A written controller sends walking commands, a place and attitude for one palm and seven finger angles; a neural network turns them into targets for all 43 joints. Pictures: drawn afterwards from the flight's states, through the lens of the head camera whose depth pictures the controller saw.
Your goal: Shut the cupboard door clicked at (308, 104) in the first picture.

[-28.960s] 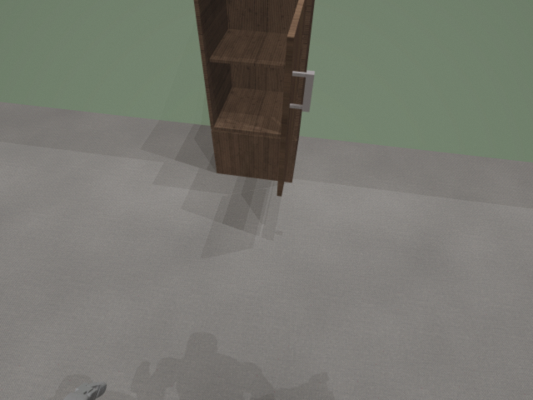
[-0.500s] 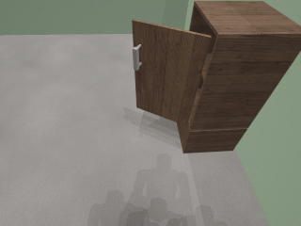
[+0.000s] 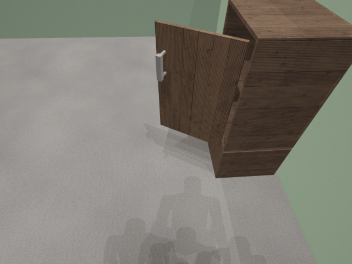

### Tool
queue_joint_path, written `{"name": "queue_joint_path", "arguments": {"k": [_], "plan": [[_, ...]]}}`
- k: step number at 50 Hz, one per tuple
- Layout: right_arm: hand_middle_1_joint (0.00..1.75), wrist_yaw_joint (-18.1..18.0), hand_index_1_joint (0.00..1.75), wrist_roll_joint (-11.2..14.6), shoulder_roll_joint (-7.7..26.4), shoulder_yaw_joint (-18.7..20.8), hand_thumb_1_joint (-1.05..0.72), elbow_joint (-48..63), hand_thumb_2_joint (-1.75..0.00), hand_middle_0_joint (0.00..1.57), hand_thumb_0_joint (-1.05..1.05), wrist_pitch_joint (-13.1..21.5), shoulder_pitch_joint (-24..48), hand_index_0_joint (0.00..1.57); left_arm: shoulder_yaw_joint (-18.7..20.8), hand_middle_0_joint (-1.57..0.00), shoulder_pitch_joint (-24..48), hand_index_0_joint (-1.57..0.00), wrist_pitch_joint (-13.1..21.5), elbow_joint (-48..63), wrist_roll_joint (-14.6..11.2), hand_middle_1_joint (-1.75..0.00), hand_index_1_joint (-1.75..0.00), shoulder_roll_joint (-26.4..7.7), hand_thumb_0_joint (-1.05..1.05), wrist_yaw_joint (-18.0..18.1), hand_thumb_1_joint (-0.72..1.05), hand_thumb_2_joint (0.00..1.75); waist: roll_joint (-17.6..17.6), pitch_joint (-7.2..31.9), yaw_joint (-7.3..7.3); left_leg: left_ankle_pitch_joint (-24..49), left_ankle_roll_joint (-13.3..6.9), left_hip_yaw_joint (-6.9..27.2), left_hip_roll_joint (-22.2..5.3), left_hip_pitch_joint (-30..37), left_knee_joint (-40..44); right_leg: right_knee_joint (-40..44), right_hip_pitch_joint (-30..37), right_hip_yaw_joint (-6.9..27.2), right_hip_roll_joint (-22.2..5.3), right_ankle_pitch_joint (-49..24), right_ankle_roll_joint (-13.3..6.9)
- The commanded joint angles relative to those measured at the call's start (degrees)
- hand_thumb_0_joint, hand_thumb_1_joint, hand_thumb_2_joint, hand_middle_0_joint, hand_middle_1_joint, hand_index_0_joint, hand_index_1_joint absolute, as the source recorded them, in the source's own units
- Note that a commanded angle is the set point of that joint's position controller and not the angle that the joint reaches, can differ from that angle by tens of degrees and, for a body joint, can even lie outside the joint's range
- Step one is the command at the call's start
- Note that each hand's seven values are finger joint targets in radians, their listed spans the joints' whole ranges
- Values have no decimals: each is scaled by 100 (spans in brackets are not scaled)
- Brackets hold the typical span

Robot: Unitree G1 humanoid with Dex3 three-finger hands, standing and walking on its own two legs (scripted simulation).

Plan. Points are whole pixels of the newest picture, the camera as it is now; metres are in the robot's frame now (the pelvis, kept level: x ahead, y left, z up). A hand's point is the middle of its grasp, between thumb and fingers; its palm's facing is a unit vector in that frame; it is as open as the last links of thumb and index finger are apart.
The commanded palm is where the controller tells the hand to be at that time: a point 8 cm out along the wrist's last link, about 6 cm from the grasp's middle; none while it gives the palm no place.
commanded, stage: walk to a spot facing it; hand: left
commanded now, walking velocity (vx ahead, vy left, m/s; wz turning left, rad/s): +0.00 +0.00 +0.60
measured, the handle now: (162, 65) +0.89 +0.11 -0.03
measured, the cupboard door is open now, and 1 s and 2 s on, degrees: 60 60 60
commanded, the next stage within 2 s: none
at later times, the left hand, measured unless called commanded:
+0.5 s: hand out of the picture +0.03 +0.23 -0.18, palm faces +0.25 -0.94 -0.24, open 7.4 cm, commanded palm none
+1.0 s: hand out of the picture -0.07 +0.17 -0.18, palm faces +0.56 -0.78 -0.28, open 7.4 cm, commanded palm none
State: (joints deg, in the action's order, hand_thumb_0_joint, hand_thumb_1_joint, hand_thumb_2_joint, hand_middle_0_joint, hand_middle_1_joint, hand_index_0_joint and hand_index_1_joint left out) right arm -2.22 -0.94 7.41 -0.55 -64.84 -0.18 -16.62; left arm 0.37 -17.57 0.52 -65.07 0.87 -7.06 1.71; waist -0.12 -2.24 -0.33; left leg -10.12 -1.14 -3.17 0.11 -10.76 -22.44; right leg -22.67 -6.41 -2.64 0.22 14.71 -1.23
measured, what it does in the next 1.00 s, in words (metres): steps on the spot, turning left: right foot, then left foot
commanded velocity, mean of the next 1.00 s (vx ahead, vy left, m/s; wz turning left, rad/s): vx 0.00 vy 0.00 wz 0.60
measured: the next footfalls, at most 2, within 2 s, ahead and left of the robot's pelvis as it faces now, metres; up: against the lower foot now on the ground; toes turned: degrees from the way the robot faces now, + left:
right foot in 0.72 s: +0.07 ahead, -0.15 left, +0.00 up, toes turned +25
left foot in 1.00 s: -0.04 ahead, +0.11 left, +0.00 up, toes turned +39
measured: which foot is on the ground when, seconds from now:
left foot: down 0.00-0.70, up 0.72-0.98, down 1.00-1.00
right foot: down 0.00-0.34, up 0.36-0.70, down 0.72-1.00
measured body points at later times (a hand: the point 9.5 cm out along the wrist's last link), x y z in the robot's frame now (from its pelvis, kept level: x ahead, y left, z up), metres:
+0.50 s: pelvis -0.01 +0.01 -0.01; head +0.04 +0.03 +0.44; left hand +0.01 +0.28 -0.16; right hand +0.09 -0.23 -0.15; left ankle +0.01 +0.10 -0.74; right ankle -0.03 -0.14 -0.68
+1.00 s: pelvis +0.00 -0.03 -0.02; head +0.05 +0.00 +0.42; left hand -0.10 +0.21 -0.16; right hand +0.23 -0.20 -0.16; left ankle -0.06 +0.08 -0.75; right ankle +0.03 -0.17 -0.74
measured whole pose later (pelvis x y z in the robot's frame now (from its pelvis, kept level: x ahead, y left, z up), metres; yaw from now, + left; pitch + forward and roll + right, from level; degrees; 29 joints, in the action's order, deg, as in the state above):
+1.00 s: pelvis +0.00 -0.03 -0.02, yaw +36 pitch +0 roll +2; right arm 2.0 -1.1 14.8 3.4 -50.3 -3.7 -9.0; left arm 3.2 -14.0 -0.9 -49.5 1.7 -13.4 0.8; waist -1.7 -7.6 -1.0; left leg -15.3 1.0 -2.8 -0.4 -18.1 -34.5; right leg -39.2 -13.4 -8.4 -8.8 24.7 2.7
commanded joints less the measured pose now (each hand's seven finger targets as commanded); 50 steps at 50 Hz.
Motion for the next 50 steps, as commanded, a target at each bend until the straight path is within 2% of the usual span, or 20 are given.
{"name": "queue_joint_path", "arguments": {"k": [1, 6, 13, 15, 16, 17, 18, 22, 30, 33, 34, 35, 36, 37, 39, 41, 44, 48, 49, 50], "plan": [[30, -19, 30, 12, 512, 121, -90, 156, -90, 20, 0, 18, -370, 20, 138, -20, -478, -20, -1, 119, -33, -30, -30, -578, 0, 74, 90, 90, 45, -344, 2, 450, -80, 646, -548, -119, 255, 384, -456, 426, -606, -435, -102], [30, 17, 30, 1, 664, 256, -90, 434, -90, 20, 0, -88, -140, 20, 350, -20, -341, -20, -84, 427, -8, -30, -30, -815, 0, 88, 90, 90, -26, -299, 56, 418, -121, 843, -451, -765, -240, -3, -375, 247, -837, -290, -198], [30, 157, 30, -25, 618, 435, -90, 961, -90, 20, 0, -218, 165, 20, 560, -20, 193, -20, -113, 1035, 83, -30, -30, -1200, 0, 112, 90, 90, -787, -183, -17, -1393, 154, 147, -285, -1188, -2193, -127, -523, 321, -2173, -1706, -913], [30, 187, 30, -26, 765, 440, -90, 1016, -90, 20, 0, -185, -12, 20, 594, -20, 262, -20, -132, 1159, 66, -30, -30, -1284, 0, 83, 90, 90, -139, -61, -128, 100, 41, 390, -497, -577, -1188, -1055, -788, -271, -1854, -1739, -459], [30, 179, 30, -70, 1049, 476, -90, 1033, -90, 20, 0, -144, -200, 20, 579, -20, 112, -20, -164, 1247, 25, -30, -30, -1147, 0, 57, 90, 90, 971, 59, -155, 1954, -318, 1449, -1055, -189, -546, -1967, -1268, -708, -1164, -771, 24], [30, 131, 30, -121, 1375, 533, -90, 1004, -90, 20, 0, -123, -465, 20, 510, -20, 289, -20, -202, 1388, -10, -30, -30, -1020, 0, 73, 90, 90, 1911, 115, -285, 2905, -934, 2969, -1804, 141, 130, -3092, -1915, -617, -380, 1809, 308], [30, 64, 30, -145, 1557, 575, -90, 910, -90, 20, 0, -149, -717, 20, 508, -20, 702, -20, -275, 1507, 24, -30, -30, -1054, 0, 97, 90, 90, 1576, 226, -478, 1941, -1039, 3433, -1984, 119, 564, -4021, -2198, 89, -304, 2213, 245], [30, 22, 30, -120, 1497, 559, -90, 1244, -90, 20, 0, -73, 10, 20, 521, -20, 822, -20, -190, 1611, 57, -30, -30, -1054, 0, -22, 90, 90, 421, 277, -117, 666, -901, 2694, -1413, -73, 538, -4111, -2424, 475, -392, 942, 371], [30, 115, 30, -128, 1743, 710, -90, 1518, -90, 20, 0, -197, 326, 20, 472, -20, 773, -20, -222, 1900, 35, -30, -30, -1074, 0, -42, 90, 90, 1053, 581, -129, 364, -776, 2693, -961, -180, 421, -2166, -1519, 264, 22, 1086, 430], [30, 155, 30, -64, 1659, 746, -90, 1718, -90, 20, 0, -252, 695, 20, 535, -20, 133, -20, -192, 1802, 19, -30, -30, -1290, 0, -20, 90, 90, 953, 628, 190, -316, -427, 2527, -512, -1100, 149, -578, -150, 114, 133, 304, 363], [30, 186, 30, -15, 1450, 735, -90, 1783, -90, 20, 0, -279, 749, 20, 595, -20, -41, -20, -149, 1794, 56, -30, -30, -1531, 0, 4, 90, 90, 424, 535, 276, -1000, -127, 2211, -131, -1790, -349, 280, 411, 605, -398, 467, 162], [30, 218, 30, 25, 1098, 701, -90, 1875, -90, 20, 0, -282, 658, 20, 701, -20, -18, -20, -105, 1875, 147, -30, -30, -2052, 0, 44, 90, 90, -1092, 386, 268, -1877, 325, 1225, 626, -2701, -1932, 1167, 478, 2512, -1946, 1520, -491], [30, 249, 30, -51, 1221, 740, -90, 1925, -90, 20, 0, -279, 733, 20, 629, -20, 565, -20, -137, 2035, 123, -30, -30, -2102, 0, 62, 90, 90, -1129, 37, 158, -2223, 339, 871, 515, -2565, -3657, 1351, -611, 2771, -2855, 1328, -928], [30, 267, 30, -79, 1241, 754, -90, 1926, -90, 20, 0, -323, 554, 20, 636, -20, 913, -20, -119, 2157, 90, -30, -30, -1936, 0, 91, 90, 90, -656, 118, -92, -2093, 299, 923, 309, -2306, -4440, 1100, -1030, 2462, -2678, 986, -1019], [30, 332, 30, -55, 1212, 695, -90, 1836, -90, 20, 0, -296, 581, 20, 538, -20, 1134, -20, -52, 2112, 84, -30, -30, -1513, 0, 89, 90, 90, -1277, -48, -214, -1692, 367, 677, -46, -2431, -4676, 310, -571, 1211, -1971, -1357, -846], [30, 371, 30, 14, 1075, 612, -90, 1885, -90, 20, 0, -279, 679, 20, 549, -20, 877, -20, -26, 2056, 102, -30, -30, -1587, 0, 80, 90, 90, -1290, 192, -129, -1708, 432, 326, -54, -2052, -3768, -200, -94, 426, -1797, -2882, -650], [30, 410, 30, 30, 916, 504, -90, 2000, -90, 20, 0, -251, 1154, 20, 632, -20, 220, -20, -51, 1870, 111, -30, -30, -1846, 0, 64, 90, 90, -1197, 182, 226, -1663, 376, -123, 49, -1617, -2420, -557, 258, 239, -1850, -3647, -496], [30, 392, 30, -3, 1140, 528, -90, 1840, -90, 20, 0, -192, 652, 20, 657, -20, 99, -20, -67, 1809, 41, -30, -30, -1889, 0, 21, 90, 90, -1006, 534, -57, -342, 227, -194, 127, -274, -579, -1542, -24, -182, -1719, -3369, -54], [30, 371, 30, -51, 1596, 633, -90, 1760, -90, 20, 0, -134, 296, 20, 626, -20, 34, -20, -90, 1915, 6, -30, -30, -1694, 0, 1, 90, 90, 22, 929, -231, 1372, -115, 799, -715, 853, -267, -2545, -1028, -534, -1387, -2041, 288], [30, 313, 30, -69, 2197, 800, -90, 1670, -90, 20, 0, -118, -129, 20, 480, -20, 103, -20, -94, 2147, -17, -30, -30, -1235, 0, -38, 90, 90, 1809, 1163, -431, 4106, -1049, 2705, -2241, 1747, -308, -3772, -2532, -566, -641, 2086, 615]]}}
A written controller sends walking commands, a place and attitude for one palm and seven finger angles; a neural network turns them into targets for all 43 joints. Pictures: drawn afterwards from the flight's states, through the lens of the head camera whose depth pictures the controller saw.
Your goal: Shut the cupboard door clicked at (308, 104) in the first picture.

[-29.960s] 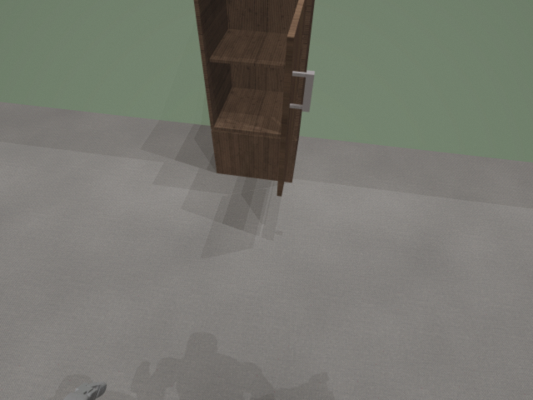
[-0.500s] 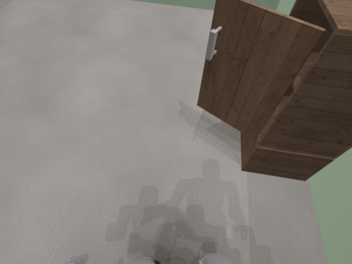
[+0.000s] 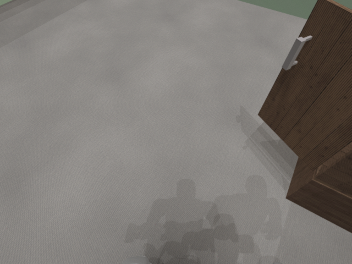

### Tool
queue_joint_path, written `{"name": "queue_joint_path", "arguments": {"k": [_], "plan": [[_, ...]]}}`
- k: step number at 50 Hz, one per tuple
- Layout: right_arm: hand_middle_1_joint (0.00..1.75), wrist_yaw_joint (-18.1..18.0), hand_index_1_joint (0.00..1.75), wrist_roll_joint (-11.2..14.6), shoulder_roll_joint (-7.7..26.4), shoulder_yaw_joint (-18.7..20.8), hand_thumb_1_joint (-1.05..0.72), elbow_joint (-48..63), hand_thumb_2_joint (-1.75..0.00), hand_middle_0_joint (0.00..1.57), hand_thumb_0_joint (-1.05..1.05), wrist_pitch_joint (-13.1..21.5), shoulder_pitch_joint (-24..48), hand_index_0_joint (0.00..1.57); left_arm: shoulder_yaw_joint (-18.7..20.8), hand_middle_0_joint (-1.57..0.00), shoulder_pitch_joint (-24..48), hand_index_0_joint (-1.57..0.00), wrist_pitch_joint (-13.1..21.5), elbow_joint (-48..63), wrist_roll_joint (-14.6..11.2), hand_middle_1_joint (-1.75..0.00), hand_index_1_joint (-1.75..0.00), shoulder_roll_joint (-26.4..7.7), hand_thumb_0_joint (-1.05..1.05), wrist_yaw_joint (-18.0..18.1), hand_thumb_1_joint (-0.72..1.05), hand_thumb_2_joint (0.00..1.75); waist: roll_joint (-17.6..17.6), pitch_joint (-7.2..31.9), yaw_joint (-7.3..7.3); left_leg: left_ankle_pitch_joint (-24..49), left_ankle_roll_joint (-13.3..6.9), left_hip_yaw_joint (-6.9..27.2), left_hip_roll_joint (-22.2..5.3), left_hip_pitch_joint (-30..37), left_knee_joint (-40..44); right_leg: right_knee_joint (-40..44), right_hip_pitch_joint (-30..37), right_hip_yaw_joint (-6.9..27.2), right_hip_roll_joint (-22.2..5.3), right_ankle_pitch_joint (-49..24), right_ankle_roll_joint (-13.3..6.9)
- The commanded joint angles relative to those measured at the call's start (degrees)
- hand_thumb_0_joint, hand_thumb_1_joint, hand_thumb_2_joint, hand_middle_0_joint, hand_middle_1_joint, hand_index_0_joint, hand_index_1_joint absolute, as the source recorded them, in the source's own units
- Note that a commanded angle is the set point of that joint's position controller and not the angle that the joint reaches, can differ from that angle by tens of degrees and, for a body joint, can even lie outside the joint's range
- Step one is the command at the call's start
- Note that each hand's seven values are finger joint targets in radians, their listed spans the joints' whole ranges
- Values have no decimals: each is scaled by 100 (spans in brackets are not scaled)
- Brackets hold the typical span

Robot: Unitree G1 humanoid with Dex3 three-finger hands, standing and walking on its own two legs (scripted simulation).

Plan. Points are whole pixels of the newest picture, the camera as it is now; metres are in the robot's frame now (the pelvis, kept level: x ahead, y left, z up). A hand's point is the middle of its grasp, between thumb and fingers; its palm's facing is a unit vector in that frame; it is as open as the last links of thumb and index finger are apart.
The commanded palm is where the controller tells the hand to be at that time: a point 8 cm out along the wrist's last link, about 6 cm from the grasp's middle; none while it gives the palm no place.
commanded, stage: walk to a spot facing it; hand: left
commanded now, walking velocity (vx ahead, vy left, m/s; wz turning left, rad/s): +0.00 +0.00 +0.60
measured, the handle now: (297, 52) +0.80 -0.41 -0.01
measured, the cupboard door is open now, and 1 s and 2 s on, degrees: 60 60 60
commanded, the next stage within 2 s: turn to face it in 1.14 s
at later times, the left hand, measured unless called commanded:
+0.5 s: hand out of the picture +0.00 +0.16 -0.14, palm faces +0.37 -0.90 -0.24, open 7.4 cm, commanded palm none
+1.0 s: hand (57, 244) +0.17 +0.30 -0.13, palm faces +0.53 -0.81 -0.24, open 7.4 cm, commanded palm none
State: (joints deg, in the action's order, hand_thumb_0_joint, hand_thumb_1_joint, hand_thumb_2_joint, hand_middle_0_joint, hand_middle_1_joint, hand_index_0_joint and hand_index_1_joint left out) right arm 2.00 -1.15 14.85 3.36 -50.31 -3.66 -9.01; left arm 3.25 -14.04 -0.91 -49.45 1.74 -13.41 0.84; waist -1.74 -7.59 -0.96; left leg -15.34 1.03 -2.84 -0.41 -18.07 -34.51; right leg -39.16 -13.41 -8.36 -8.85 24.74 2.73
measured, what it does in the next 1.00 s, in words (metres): walks ahead, turning left: right foot, then left foot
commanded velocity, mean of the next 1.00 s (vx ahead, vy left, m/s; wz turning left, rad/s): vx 0.27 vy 0.00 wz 0.54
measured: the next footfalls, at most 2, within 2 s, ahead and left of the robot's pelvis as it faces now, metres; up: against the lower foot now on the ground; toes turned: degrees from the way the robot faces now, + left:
right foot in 0.26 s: +0.07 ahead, -0.13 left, +0.00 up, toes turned +5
left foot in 0.68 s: +0.12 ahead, +0.17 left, +0.00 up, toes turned +34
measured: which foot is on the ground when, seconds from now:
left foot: down 0.00-0.24, up 0.26-0.66, down 0.68-1.00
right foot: down 0.00-0.00, up 0.02-0.24, down 0.26-0.68, up 0.70-1.00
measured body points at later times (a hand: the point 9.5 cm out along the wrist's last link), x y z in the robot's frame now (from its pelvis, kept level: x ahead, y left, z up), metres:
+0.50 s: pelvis +0.05 -0.03 +0.02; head +0.09 -0.02 +0.47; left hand -0.02 +0.21 -0.12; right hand +0.22 -0.23 -0.12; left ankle +0.01 +0.12 -0.65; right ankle +0.03 -0.13 -0.72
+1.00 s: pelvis +0.18 +0.06 +0.02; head +0.21 +0.08 +0.47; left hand +0.14 +0.34 -0.11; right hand +0.32 -0.13 -0.14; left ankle +0.09 +0.14 -0.72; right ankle +0.34 -0.01 -0.69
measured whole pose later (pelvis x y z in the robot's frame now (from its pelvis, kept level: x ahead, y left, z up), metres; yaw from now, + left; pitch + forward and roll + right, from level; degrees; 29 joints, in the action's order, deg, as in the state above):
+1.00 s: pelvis +0.18 +0.06 +0.02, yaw +33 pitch +0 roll +1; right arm 0.4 -2.0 10.5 1.9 -56.5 0.9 -17.2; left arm 4.8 -8.9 0.2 -49.4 2.0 -12.9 -2.1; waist -0.3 -4.1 -1.3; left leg -15.9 -1.5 -1.0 1.6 -8.4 -24.4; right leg -44.2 -30.2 -2.5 -6.9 12.5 3.4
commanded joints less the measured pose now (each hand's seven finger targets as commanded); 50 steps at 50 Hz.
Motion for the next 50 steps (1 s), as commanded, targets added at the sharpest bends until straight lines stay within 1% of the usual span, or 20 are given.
{"name": "queue_joint_path", "arguments": {"k": [1, 3, 6, 10, 11, 12, 13, 14, 17, 19, 23, 28, 30, 32, 33, 34, 35, 37, 40, 50], "plan": [[30, -143, 30, -51, 1493, 398, -90, 72, -90, 20, 0, 171, -1233, 20, 162, -20, 160, -20, 5, 783, -37, -30, -30, -651, 0, 91, 90, 90, 1258, 1576, -562, 4160, -1545, 2449, -2342, 2113, 892, -2558, -1857, 551, 277, 1433, 82], [30, -266, 30, -65, 1185, 328, -90, 149, -90, 20, 0, 208, -864, 20, 187, -20, 617, -20, -30, 714, -68, -30, -30, -658, 0, 124, 90, 90, 1594, 1256, -482, 3180, -1358, 2393, -1834, 1400, 1049, -2688, -1984, 876, 244, 924, 90], [30, -292, 30, -101, 1028, 254, -90, 352, -90, 20, 0, 192, -135, 20, 199, -20, 336, -20, -76, 542, -89, -30, -30, -535, 0, 16, 90, 90, 1274, 988, -114, 1895, -1052, 1931, -1279, 789, 1162, -1738, -1433, 736, 427, 470, 97], [30, -245, 30, -84, 1042, 270, -90, 497, -90, 20, 0, 119, 397, 20, 236, -20, -637, -20, 6, 195, -30, -30, -30, -517, 0, -91, 90, 90, 1026, 900, 310, -1713, -725, 1928, -734, -773, 1233, 263, 405, 195, 893, -288, 30], [30, -221, 30, -54, 873, 256, -90, 573, -90, 20, 0, 107, 529, 20, 289, -20, -1079, -20, 57, 84, 20, -30, -30, -654, 0, -90, 90, 90, 487, 766, 535, -2279, -532, 1610, -301, -1559, 648, 1046, 1121, 435, 704, -19, -26], [30, -174, 30, 13, 456, 186, -90, 686, -90, 20, 0, 112, 523, 20, 400, -20, -1390, -20, 128, 92, 126, -30, -30, -1133, 0, -38, 90, 90, -1117, 699, 741, -2371, -164, 849, 423, -2758, -1135, 2447, 1664, 2274, -642, 1758, -485], [30, -147, 30, -31, 275, 153, -90, 780, -90, 20, 0, 158, 719, 20, 363, -20, -1163, -20, 98, 204, 50, -30, -30, -1350, 0, 4, 90, 90, -1672, 377, 733, -2032, -47, 582, 508, -2852, -2909, 3278, 909, 3769, -1784, 2301, -932], [30, -117, 30, -74, 488, 218, -90, 774, -90, 20, 0, 145, 658, 20, 371, -20, -750, -20, 183, 323, 2, -30, -30, -1217, 0, 43, 90, 90, -1328, 220, 404, -1469, -68, 988, 71, -2644, -3729, 3388, 207, 4030, -1892, 2425, -1103], [30, 41, 30, -73, 332, 217, -90, 447, -90, 20, 0, 141, 310, 20, 273, -20, 37, -20, 339, 353, 13, -30, -30, -729, 0, 44, 90, 90, -620, 212, -60, -362, 47, 664, -297, -2167, -3886, 2916, 1, 1780, -1208, 570, -846], [30, 81, 30, -50, 149, 166, -90, 389, -90, 20, 0, 145, 354, 20, 254, -20, -284, -20, 414, 189, 7, -30, -30, -612, 0, 38, 90, 90, -685, 344, 62, -194, 93, 350, -278, -2048, -3317, 2718, 492, 930, -976, -771, -778], [30, 122, 30, -34, -114, 64, -90, 484, -90, 20, 0, 205, 833, 20, 281, -20, -1076, -20, 460, -232, 18, -30, -30, -636, 0, 32, 90, 90, -621, 448, 407, -354, 31, -64, -243, -2132, -2093, 2403, 1587, 318, -1081, -2537, -764], [30, 160, 30, -21, -101, -8, -90, 599, -90, 20, 0, 300, 1134, 20, 307, -20, -1211, -20, 458, -384, 31, -30, -30, -747, 0, 15, 90, 90, -861, 422, 481, -540, -164, -357, -246, -1518, -700, 2066, 1739, -59, -1408, -3172, -738], [30, 140, 30, -34, -12, 3, -90, 553, -90, 20, 0, 367, 858, 20, 334, -20, -1097, -20, 458, -373, 17, -30, -30, -875, 0, -2, 90, 90, -734, 590, 295, -663, -307, -620, -5, -677, -185, 1549, 1541, -294, -1418, -3845, -679], [30, 50, 30, -88, 407, 133, -90, 195, -90, 20, 0, 427, -441, 20, 314, -20, -879, -20, 443, -356, -48, -30, -30, -901, 0, -49, 90, 90, -152, 1254, -377, -25, -492, -572, 102, 1674, 765, -445, 423, -859, -1043, -3624, -318], [30, -40, 30, -140, 1254, 351, -90, 46, -90, 20, 0, 462, -1257, 20, 286, -20, -830, -20, 411, -62, -92, -30, -30, -566, 0, -150, 90, 90, 1490, 1814, -776, 31, -1178, 1929, -1546, 3278, 1020, -2291, -1609, -887, -210, -602, 52], [30, -127, 30, -69, 1653, 434, -90, -147, -90, 20, 0, 426, -1869, 20, 195, -20, -11, -20, 387, 400, -54, -30, -30, -521, 0, -163, 90, 90, 1568, 1734, -1044, 768, -1702, 3253, -2462, 3552, 1572, -3289, -2932, -85, 144, 1052, 43], [30, -138, 30, -68, 1576, 373, -90, -193, -90, 20, 0, 424, -1778, 20, 252, -20, 328, -20, 378, 557, -28, -30, -30, -562, 0, -114, 90, 90, 710, 1331, -920, -329, -1644, 3040, -2575, 2541, 1755, -3492, -2897, 425, 28, 866, -45], [30, -218, 30, -55, 989, 212, -90, 94, -90, 20, 0, 489, -791, 20, 259, -20, 204, -20, 290, 313, 3, -30, -30, -442, 0, -134, 90, 90, 1192, 695, -459, -1435, -1277, 2415, -1930, 1193, 2078, -3155, -2694, 738, -216, 106, -34], [30, -264, 30, -59, 670, 102, -90, 101, -90, 20, 0, 611, -446, 20, 255, -20, -229, -20, 195, 31, 31, -30, -30, -246, 0, -218, 90, 90, 909, 572, -49, -564, -1159, 1627, -1391, 672, 2172, -2533, -2203, 654, -53, -631, 34], [30, -218, 30, -55, 637, 180, -90, -203, -90, 20, 0, 586, -591, 20, 241, -20, 357, -20, 223, 380, -11, -30, -30, -330, 0, -270, 90, 90, 712, 288, 134, -301, -1124, 1345, -1144, -27, 1886, 110, -601, 374, 486, -1477, 111]]}}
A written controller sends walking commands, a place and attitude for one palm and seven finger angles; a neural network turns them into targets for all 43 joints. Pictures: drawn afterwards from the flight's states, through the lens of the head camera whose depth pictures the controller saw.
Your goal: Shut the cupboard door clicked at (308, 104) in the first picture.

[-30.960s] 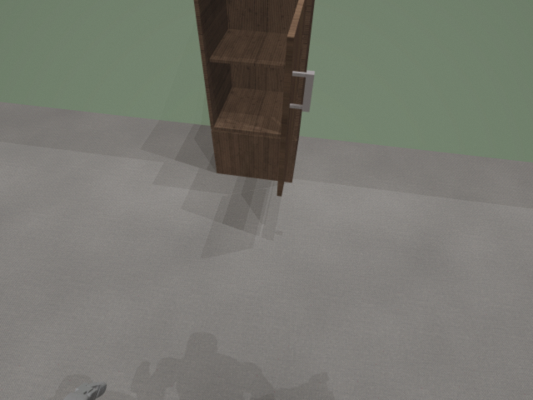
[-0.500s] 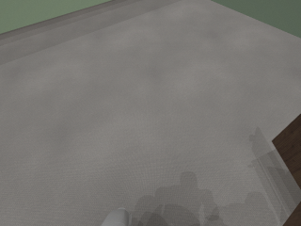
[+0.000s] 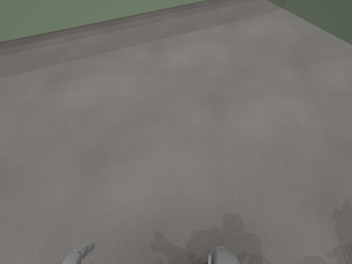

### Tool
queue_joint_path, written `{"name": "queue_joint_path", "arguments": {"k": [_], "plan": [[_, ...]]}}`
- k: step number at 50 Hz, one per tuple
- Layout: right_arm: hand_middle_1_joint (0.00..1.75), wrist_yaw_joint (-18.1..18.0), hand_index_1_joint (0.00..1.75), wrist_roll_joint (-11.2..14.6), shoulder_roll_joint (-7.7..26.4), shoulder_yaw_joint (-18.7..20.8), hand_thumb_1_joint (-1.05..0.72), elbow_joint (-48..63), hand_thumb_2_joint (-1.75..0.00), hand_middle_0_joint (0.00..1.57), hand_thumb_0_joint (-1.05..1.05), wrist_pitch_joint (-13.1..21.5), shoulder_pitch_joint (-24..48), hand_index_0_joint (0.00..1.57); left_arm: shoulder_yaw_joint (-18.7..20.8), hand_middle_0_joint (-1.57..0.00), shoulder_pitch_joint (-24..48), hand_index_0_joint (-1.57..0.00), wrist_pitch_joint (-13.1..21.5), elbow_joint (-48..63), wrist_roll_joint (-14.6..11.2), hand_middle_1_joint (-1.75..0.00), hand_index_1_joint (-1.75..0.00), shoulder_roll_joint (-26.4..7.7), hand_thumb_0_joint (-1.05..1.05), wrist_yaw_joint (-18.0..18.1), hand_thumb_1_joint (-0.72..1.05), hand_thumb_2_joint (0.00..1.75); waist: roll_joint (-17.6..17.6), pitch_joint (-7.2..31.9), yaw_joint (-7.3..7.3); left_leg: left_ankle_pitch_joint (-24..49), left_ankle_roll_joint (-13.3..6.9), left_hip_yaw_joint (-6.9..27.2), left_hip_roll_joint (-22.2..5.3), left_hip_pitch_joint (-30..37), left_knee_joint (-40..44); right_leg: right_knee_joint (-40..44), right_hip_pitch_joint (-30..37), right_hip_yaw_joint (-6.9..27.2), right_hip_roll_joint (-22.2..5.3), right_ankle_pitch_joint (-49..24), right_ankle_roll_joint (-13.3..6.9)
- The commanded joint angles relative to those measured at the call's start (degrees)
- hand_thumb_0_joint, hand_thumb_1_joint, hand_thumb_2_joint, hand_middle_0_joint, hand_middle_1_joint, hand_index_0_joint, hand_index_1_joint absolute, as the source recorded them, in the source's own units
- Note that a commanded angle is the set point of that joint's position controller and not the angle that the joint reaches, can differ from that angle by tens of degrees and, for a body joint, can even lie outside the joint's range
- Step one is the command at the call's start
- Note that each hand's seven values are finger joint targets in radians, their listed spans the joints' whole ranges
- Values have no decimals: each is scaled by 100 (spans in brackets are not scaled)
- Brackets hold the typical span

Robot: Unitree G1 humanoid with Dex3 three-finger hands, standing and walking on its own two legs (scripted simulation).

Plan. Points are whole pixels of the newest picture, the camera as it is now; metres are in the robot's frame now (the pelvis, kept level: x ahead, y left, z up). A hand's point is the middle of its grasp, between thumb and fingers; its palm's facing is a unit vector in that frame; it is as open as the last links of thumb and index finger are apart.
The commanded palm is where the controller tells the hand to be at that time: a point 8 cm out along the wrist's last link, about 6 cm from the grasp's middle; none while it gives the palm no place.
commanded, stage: walk to a spot facing it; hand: left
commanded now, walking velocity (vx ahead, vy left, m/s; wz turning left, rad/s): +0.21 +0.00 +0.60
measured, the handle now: out of the picture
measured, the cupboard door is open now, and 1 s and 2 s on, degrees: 60 60 60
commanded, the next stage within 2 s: turn to face it in 0.14 s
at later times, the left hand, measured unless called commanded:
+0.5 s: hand out of the picture +0.11 +0.17 -0.19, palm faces +0.21 -0.96 -0.20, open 7.3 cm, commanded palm none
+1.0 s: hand (116, 215) +0.27 +0.19 -0.17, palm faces -0.10 -0.96 -0.25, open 7.4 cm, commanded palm none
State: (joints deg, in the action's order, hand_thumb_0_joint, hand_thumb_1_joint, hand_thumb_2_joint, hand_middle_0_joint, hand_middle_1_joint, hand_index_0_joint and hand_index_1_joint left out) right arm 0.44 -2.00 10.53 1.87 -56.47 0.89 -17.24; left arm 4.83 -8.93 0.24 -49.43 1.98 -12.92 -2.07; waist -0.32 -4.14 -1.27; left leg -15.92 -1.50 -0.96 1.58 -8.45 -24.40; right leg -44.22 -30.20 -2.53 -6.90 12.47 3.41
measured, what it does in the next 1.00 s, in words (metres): walks ahead: right foot, then left foot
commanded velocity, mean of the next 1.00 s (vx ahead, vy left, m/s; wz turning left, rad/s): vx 0.00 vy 0.00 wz -0.35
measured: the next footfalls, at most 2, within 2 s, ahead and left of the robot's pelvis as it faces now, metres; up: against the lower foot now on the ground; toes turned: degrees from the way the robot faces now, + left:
right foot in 0.08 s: +0.16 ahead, -0.14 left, +0.00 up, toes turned -4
left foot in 0.44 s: +0.20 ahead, +0.12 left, +0.00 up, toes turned +14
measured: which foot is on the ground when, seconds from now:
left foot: down 0.00-0.08, up 0.10-0.42, down 0.44-0.74, up 0.76-1.00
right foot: up 0.00-0.06, down 0.08-0.48, up 0.50-0.70, down 0.72-1.00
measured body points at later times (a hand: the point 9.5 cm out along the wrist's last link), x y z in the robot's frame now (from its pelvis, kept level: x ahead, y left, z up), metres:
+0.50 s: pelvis +0.15 -0.01 -0.01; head +0.19 +0.01 +0.44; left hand +0.10 +0.22 -0.17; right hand +0.31 -0.21 -0.14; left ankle +0.16 +0.11 -0.74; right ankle +0.12 -0.13 -0.74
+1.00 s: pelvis +0.19 -0.01 +0.00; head +0.24 -0.02 +0.44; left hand +0.27 +0.24 -0.15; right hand +0.26 -0.29 -0.14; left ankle +0.21 +0.12 -0.72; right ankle +0.17 -0.12 -0.74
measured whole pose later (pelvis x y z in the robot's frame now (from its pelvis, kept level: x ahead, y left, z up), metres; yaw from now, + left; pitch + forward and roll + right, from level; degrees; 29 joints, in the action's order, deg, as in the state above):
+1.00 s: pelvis +0.19 -0.01 +0.00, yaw -10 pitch +2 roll +1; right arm -1.6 -0.5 13.7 3.0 -52.1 -2.5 -7.1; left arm 4.9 -13.7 -2.1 -53.0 1.9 -12.8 0.1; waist -1.7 -4.9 1.7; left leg -23.1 3.3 -1.3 -0.7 -20.5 -41.5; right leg -30.8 -16.3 4.2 1.8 16.0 -1.5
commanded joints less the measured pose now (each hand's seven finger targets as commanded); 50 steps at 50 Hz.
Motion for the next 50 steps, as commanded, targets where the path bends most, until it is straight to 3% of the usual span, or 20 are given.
{"name": "queue_joint_path", "arguments": {"k": [1, 2, 3, 4, 5, 6, 7, 10, 15, 19, 22, 25, 34, 35, 36, 37, 38, 43, 47, 50], "plan": [[30, -62, 30, 37, 1054, 328, -90, 413, -90, 20, 0, 113, 294, 20, 109, -20, -419, -20, 131, 308, -33, -30, -30, -425, 0, 30, 90, 90, 472, 44, 303, -204, -779, 1136, -1217, -1157, 542, 945, 1649, -272, 414, -307, 23], [30, -51, 30, 68, 972, 331, -90, 408, -90, 20, 0, 106, 347, 20, 167, -20, -941, -20, 193, 186, -26, -30, -30, -589, 0, 59, 90, 90, 140, 220, 549, -284, -576, 949, -903, -1591, -203, 1437, 2581, -89, 358, -276, -45], [30, -20, 30, 132, 650, 280, -90, 466, -90, 20, 0, 125, 255, 20, 269, -20, -1590, -20, 274, 28, 21, -30, -30, -1044, 0, 127, 90, 90, -911, 629, 823, -861, -256, 410, -269, -2450, -1728, 2144, 3771, 970, -672, 349, -324], [30, -33, 30, 150, 402, 251, -90, 606, -90, 20, 0, 130, 40, 20, 362, -20, -2038, -20, 262, 4, 30, -30, -30, -1538, 0, 197, 90, 90, -2182, 1162, 905, -2216, -27, 14, 338, -2959, -3653, 2936, 4118, 2845, -2201, 318, -893], [30, -43, 30, 98, 675, 316, -90, 549, -90, 20, 0, 58, -62, 20, 301, -20, -1669, -20, 241, 75, -33, -30, -30, -1378, 0, 260, 90, 90, -1648, 994, 646, -1916, -12, 486, -66, -3014, -4661, 3111, 3452, 2936, -2352, 924, -1136], [30, -37, 30, 89, 582, 320, -90, 520, -90, 20, 0, 32, -39, 20, 257, -20, -1120, -20, 224, 208, -32, -30, -30, -1156, 0, 298, 90, 90, -1637, 788, 426, -1424, 40, 536, -249, -3143, -5221, 3179, 2938, 2800, -2242, 1300, -1163], [30, -7, 30, 73, 618, 326, -90, 445, -90, 20, 0, -18, 130, 20, 189, -20, -699, -20, 191, 289, -56, -30, -30, -803, 0, 338, 90, 90, -1091, 496, 285, -914, 93, 527, -529, -2999, -5244, 3110, 2408, 1872, -1985, 913, -1070], [30, 84, 30, 82, 298, 230, -90, 363, -90, 20, 0, -162, 151, 20, 52, -20, -554, -20, 299, 214, -48, -30, -30, -460, 0, 350, 90, 90, -813, 458, 55, -514, 289, 192, -579, -2589, -4625, 2697, 2104, 57, -1489, -2036, -926], [30, 68, 30, 66, -85, 68, -90, 394, -90, 20, 0, -171, 283, 20, -24, -20, -1006, -20, 317, -131, -23, -30, -30, -297, 0, 375, 90, 90, -772, 625, 123, -298, 285, -344, -357, -2043, -2666, 2270, 2557, -507, -1082, -4115, -900], [30, 12, 30, 65, 8, -30, -90, 208, -90, 20, 0, -31, 217, 20, -146, -20, -960, -20, 262, -409, -94, -30, -30, -326, 0, 394, 90, 90, -796, 744, 71, 789, 252, -467, -177, -470, -589, 1991, 2270, -288, -641, -3418, -841], [30, -83, 30, 54, 1003, 124, -90, 56, -90, 20, 0, 47, -128, 20, -225, -20, -1123, -20, 129, -442, -119, -30, -30, -43, 0, 414, 90, 90, 771, 969, -56, 4066, -289, 602, -1740, 1076, -359, 1373, 1085, -334, 120, 353, -284], [30, -312, 30, 25, 1161, 153, -90, 91, -90, 20, 0, -41, 140, 20, -141, -20, -785, -20, -122, -464, -163, -30, -30, -176, 0, 316, 90, 90, 1716, 669, -189, 4649, -869, 834, -2381, 877, 114, -339, 593, -97, 398, 2269, -166], [30, -254, 30, 63, 1082, 316, -90, 602, -90, 20, 0, -277, 1330, 20, 107, -20, -1307, -20, -256, -432, -39, -30, -30, -80, 0, 110, 90, 90, 672, 256, 437, 420, -317, -437, -1954, -797, -316, 863, 1590, -360, 560, 281, -217], [30, -230, 30, 89, 961, 320, -90, 674, -90, 20, 0, -292, 1388, 20, 154, -20, -1425, -20, -219, -420, -14, -30, -30, -281, 0, 126, 90, 90, 75, 149, 513, -92, -60, -686, -1582, -1079, -927, 1515, 1703, 216, 387, -262, -373], [30, -194, 30, 141, 623, 297, -90, 825, -90, 20, 0, -313, 1349, 20, 239, -20, -1432, -20, -149, -361, 42, -30, -30, -792, 0, 176, 90, 90, -1349, 157, 546, -1306, 304, -1136, -775, -1778, -2098, 2352, 1896, 1909, -689, -789, -832], [30, -139, 30, 150, 499, 231, -90, 1004, -90, 20, 0, -354, 1549, 20, 264, -20, -1497, -20, -125, -297, -9, -30, -30, -1117, 0, 219, 90, 90, -1487, 165, 718, -2100, 376, -659, -299, -2047, -3342, 3043, 1698, 2923, -1379, -936, -1474], [30, -165, 30, 125, 555, 247, -90, 1035, -90, 20, 0, -368, 1723, 20, 275, -20, -1387, -20, -90, -272, -21, -30, -30, -1035, 0, 301, 90, 90, -1423, 177, 646, -1809, 339, 16, -371, -2427, -3950, 3038, 1845, 3191, -1254, -1054, -1642], [30, -174, 30, 141, 515, 200, -90, 864, -90, 20, 0, -245, 1327, 20, 238, -20, -761, -20, -87, -45, -18, -30, -30, -874, 0, 360, 90, 90, -590, 849, 365, -1112, 478, 91, -433, -2153, -3172, 2146, 2603, 1950, -691, -2564, -1481], [30, -203, 30, 182, 475, 159, -90, 890, -90, 20, 0, -198, 1139, 20, 280, -20, -689, -20, -132, -35, -26, -30, -30, -1064, 0, 317, 90, 90, -605, 885, 363, -898, 482, -44, -257, -1617, -1726, 1909, 2629, 2080, -560, -2957, -1421], [30, -249, 30, 171, 668, 155, -90, 754, -90, 20, 0, -129, 467, 20, 246, -20, -205, -20, -201, 107, -96, -30, -30, -1002, 0, 272, 90, 90, -612, 790, -13, 381, 434, -31, -296, -278, -78, 1558, 1619, 1931, -159, -2110, -930]]}}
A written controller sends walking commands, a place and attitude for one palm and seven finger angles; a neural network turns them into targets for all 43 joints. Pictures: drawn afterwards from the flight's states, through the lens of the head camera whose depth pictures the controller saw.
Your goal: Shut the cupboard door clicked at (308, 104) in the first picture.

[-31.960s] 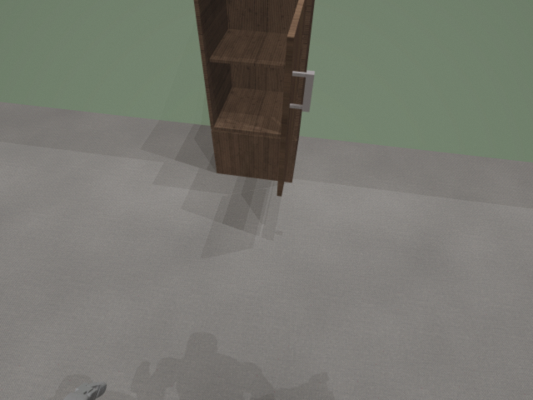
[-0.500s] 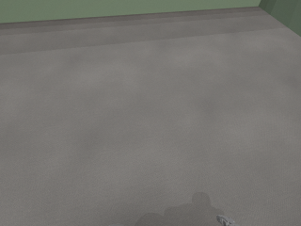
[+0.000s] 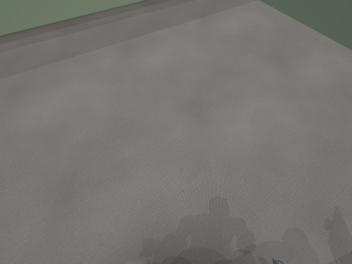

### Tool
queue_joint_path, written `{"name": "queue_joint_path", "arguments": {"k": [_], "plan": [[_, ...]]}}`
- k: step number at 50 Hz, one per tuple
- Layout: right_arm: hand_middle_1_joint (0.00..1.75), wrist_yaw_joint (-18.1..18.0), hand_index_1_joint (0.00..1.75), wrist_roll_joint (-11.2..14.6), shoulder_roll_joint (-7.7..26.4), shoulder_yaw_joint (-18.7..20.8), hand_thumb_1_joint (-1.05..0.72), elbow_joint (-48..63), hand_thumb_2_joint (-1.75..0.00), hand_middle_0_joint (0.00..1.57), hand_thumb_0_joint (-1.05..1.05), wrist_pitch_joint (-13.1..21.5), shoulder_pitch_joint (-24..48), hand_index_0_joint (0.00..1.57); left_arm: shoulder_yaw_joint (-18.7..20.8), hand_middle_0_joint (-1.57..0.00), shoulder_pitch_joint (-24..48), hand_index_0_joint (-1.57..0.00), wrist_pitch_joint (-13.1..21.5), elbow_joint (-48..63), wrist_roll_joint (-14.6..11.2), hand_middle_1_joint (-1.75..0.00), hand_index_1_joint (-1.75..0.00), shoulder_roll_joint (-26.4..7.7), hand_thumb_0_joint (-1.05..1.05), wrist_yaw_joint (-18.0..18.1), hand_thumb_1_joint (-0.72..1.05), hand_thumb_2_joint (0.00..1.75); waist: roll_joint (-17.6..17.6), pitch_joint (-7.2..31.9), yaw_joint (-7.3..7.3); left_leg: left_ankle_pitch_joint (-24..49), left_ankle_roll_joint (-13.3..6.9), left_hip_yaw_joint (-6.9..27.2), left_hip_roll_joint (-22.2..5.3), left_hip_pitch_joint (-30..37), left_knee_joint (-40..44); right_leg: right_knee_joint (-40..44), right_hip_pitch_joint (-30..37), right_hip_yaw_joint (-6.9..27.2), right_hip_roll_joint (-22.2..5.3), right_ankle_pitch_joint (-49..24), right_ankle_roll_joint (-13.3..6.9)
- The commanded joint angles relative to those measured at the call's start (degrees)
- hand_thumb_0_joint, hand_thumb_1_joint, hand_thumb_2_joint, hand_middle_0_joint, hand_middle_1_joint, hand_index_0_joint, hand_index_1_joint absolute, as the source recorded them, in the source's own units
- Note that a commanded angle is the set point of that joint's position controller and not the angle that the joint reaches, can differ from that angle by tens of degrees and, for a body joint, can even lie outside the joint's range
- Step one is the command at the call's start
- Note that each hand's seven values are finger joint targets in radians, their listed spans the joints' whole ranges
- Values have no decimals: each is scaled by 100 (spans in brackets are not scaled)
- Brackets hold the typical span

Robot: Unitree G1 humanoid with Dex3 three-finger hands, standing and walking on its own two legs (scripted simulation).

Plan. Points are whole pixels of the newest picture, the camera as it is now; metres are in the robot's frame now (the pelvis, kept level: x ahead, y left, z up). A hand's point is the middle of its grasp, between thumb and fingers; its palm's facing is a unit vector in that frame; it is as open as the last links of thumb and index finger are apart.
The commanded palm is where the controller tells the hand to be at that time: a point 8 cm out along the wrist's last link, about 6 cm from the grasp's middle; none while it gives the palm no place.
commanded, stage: turn to face it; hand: left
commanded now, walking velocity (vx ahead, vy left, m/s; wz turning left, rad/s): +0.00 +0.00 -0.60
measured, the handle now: out of the picture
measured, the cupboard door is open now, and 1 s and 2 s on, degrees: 60 60 60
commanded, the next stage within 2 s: none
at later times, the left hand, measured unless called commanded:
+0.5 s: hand (131, 235) +0.19 +0.14 -0.15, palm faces -0.32 -0.90 -0.29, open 7.4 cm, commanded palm none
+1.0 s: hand (141, 220) +0.24 +0.12 -0.16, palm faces -0.54 -0.81 -0.22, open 7.4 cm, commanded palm none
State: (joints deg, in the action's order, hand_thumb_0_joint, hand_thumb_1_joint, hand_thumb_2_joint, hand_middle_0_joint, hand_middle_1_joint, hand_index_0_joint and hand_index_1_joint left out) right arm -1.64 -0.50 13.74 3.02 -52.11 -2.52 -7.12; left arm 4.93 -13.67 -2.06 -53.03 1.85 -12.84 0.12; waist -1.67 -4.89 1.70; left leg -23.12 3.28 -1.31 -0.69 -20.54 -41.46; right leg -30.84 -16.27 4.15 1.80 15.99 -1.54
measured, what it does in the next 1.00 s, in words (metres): steps on the spot, turning right: left foot, then right foot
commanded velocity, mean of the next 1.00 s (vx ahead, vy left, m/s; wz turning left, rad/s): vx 0.00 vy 0.00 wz -0.60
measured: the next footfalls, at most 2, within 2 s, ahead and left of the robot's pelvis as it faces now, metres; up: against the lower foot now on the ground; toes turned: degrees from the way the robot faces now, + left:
left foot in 0.04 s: +0.05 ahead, +0.14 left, +0.00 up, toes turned -1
right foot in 0.36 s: +0.02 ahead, -0.13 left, +0.00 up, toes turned -18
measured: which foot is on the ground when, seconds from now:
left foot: up 0.00-0.02, down 0.04-0.36, up 0.38-0.72, down 0.74-1.00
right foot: down 0.00-0.04, up 0.06-0.34, down 0.36-0.74, up 0.76-1.00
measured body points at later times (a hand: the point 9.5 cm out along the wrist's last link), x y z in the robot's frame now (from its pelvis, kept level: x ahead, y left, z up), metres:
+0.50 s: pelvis +0.01 -0.02 +0.00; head +0.05 -0.06 +0.44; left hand +0.21 +0.18 -0.12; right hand -0.02 -0.30 -0.16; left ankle +0.02 +0.12 -0.67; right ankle -0.02 -0.12 -0.74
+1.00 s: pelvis +0.04 -0.01 +0.00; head +0.09 -0.02 +0.45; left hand +0.26 +0.16 -0.14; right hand -0.04 -0.25 -0.13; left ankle +0.10 +0.10 -0.74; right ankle -0.05 -0.11 -0.68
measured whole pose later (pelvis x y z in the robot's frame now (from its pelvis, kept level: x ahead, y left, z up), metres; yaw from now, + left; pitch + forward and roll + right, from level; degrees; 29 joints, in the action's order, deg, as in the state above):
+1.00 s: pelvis +0.04 -0.01 +0.00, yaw -36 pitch +0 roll -2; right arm -1.3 -2.1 11.8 0.7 -49.7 -1.0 -12.3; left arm 5.3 -9.4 -4.7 -50.1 1.4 -15.1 -2.7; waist 0.0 -5.9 0.6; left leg -16.7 1.3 -9.2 -7.8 -12.5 -29.6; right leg -52.9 -24.2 -2.8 -1.3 26.8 2.6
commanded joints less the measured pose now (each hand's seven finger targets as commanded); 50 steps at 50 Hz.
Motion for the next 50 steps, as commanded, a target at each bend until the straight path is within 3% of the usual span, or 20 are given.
{"name": "queue_joint_path", "arguments": {"k": [1, 2, 3, 5, 8, 13, 16, 17, 18, 19, 21, 24, 28, 32, 35, 36, 37, 38, 42, 50], "plan": [[30, -64, 30, -35, 718, 92, -90, 306, -90, 20, 0, 278, -661, 20, 180, -20, 250, -20, 4, 584, -125, -30, -30, -772, 0, 22, 90, 90, 370, 969, -320, 1531, -301, 757, -838, 1687, 2199, -296, -618, 879, -471, -1397, -117], [30, -64, 30, -89, 1207, 194, -90, 385, -90, 20, 0, 280, -814, 20, 99, -20, 204, -20, 6, 706, -145, -30, -30, -508, 0, -43, 90, 90, 1763, 930, -342, 2428, -934, 1992, -2158, 1884, 2440, -1478, -1303, 43, 147, 1036, 186], [30, -83, 30, -143, 1348, 180, -90, 466, -90, 20, 0, 244, -917, 20, 98, -20, 359, -20, 23, 852, -93, -30, -30, -650, 0, -78, 90, 90, 1529, 708, -429, 2678, -1462, 2293, -2705, 1330, 2458, -2560, -1295, -205, 49, 2060, 276], [30, -102, 30, -177, 1155, 114, -90, 482, -90, 20, 0, 287, -720, 20, 155, -20, 573, -20, -47, 782, -50, -30, -30, -718, 0, -126, 90, 90, 1297, 528, -261, 3793, -1381, 1670, -2260, 1287, 2247, -3545, -1550, -126, -179, 1709, 373], [30, -109, 30, -170, 1008, 81, -90, 557, -90, 20, 0, 273, -568, 20, 74, -20, 662, -20, -117, 807, -85, -30, -30, -579, 0, -218, 90, 90, 1198, 639, -210, 4276, -1148, 527, -1818, 1618, 1932, -3112, -1432, -441, -308, 1346, 472], [30, -36, 30, -154, 1176, 190, -90, 422, -90, 20, 0, 221, -831, 20, -6, -20, 951, -20, -79, 969, -85, -30, -30, -485, 0, -261, 90, 90, 1454, 749, -388, 4133, -982, -3, -1846, 1644, 1610, -1299, -562, -905, -159, 976, 346], [30, 21, 30, -99, 1234, 242, -90, 487, -90, 20, 0, 176, -595, 20, 54, -20, 381, -20, -13, 835, -78, -30, -30, -660, 0, -239, 90, 90, 1174, 848, -49, 3055, -541, -398, -1673, 961, 849, 288, 716, -993, -120, -441, 199], [30, 77, 30, -44, 1039, 225, -90, 551, -90, 20, 0, 164, -602, 20, 120, -20, 3, -20, 52, 719, -41, -30, -30, -1063, 0, -190, 90, 90, 314, 1000, 116, 2034, -220, -688, -1365, 160, 19, 763, 1685, -291, -698, -1318, -18], [30, 93, 30, -24, 535, 100, -90, 846, -90, 20, 0, 162, -339, 20, 258, -20, -308, -20, 108, 627, -8, -30, -30, -1675, 0, -100, 90, 90, -1531, 930, 305, -1155, 118, -999, -435, -1423, -1341, 1019, 2306, 1647, -2221, -3155, -662], [30, 30, 30, -25, 699, 65, -90, 928, -90, 20, 0, 78, -95, 20, 239, -20, -557, -20, 90, 587, -99, -30, -30, -1816, 0, -38, 90, 90, -1145, 946, 463, -1449, 85, -131, -429, -1446, -2229, 1013, 1724, 1922, -2575, -3564, -1136], [30, -32, 30, -15, 726, 83, -90, 795, -90, 20, 0, 86, -96, 20, 206, -20, 58, -20, 79, 716, -84, -30, -30, -1434, 0, 65, 90, 90, -1460, 772, 131, -841, 97, 299, -541, -1848, -2778, 942, 1593, 1700, -2050, -3245, -1125], [30, 49, 30, -33, 588, 79, -90, 570, -90, 20, 0, 33, -299, 20, 111, -20, 506, -20, 81, 893, -70, -30, -30, -1167, 0, 62, 90, 90, -651, 761, -161, -72, 178, 92, -500, -1060, -2331, 885, 794, 889, -1510, -2820, -869], [30, 72, 30, -34, 502, 85, -90, 612, -90, 20, 0, 31, -357, 20, 143, -20, 449, -20, 79, 873, -29, -30, -30, -1206, 0, 36, 90, 90, -566, 691, -167, 28, 173, 13, -310, -783, -1487, 1039, 572, 1129, -1404, -1928, -892], [30, 41, 30, 14, 443, 93, -90, 698, -90, 20, 0, 109, -278, 20, 200, -20, 341, -20, 54, 794, -12, -30, -30, -1238, 0, 14, 90, 90, -662, 722, -116, -79, 87, -5, -100, -278, -253, 830, 482, 1612, -1370, -2119, -901], [30, -28, 30, 27, 552, 82, -90, 515, -90, 20, 0, 235, -890, 20, 186, -20, 552, -20, 12, 821, -92, -30, -30, -1081, 0, 10, 90, 90, -488, 983, -437, 1047, -4, 55, -154, 1091, 1603, 190, -98, 1479, -953, -1943, -412], [30, -58, 30, -41, 960, 137, -90, 492, -90, 20, 0, 306, -970, 20, 131, -20, 392, -20, -15, 892, -142, -30, -30, -750, 0, -20, 90, 90, 690, 1123, -407, 1472, -338, 1009, -1132, 1863, 2242, -525, -922, 932, -245, -750, -60], [30, -55, 30, -76, 1394, 223, -90, 581, -90, 20, 0, 286, -1084, 20, 57, -20, 293, -20, -1, 966, -144, -30, -30, -542, 0, -74, 90, 90, 2023, 1059, -410, 2515, -964, 2105, -2419, 1998, 2413, -1890, -1545, -22, 244, 1751, 236], [30, -77, 30, -138, 1391, 198, -90, 607, -90, 20, 0, 271, -1100, 20, 79, -20, 404, -20, -5, 994, -82, -30, -30, -706, 0, -95, 90, 90, 1553, 941, -477, 2826, -1388, 2179, -2771, 1660, 2338, -2948, -1599, -126, 37, 2116, 294], [30, -110, 30, -141, 977, 89, -90, 747, -90, 20, 0, 279, -477, 20, 119, -20, 464, -20, -85, 790, -80, -30, -30, -577, 0, -230, 90, 90, 1207, 632, -190, 3794, -1133, 525, -1937, 1477, 1993, -3589, -1653, -395, -332, 1302, 483], [30, -16, 30, -146, 1136, 219, -90, 485, -90, 20, 0, 205, -740, 20, 49, -20, 758, -20, -99, 870, -72, -30, -30, -427, 0, -282, 90, 90, 1513, 562, -375, 3022, -986, -198, -2004, 1239, 1811, -1462, -583, -969, -234, 944, 369]]}}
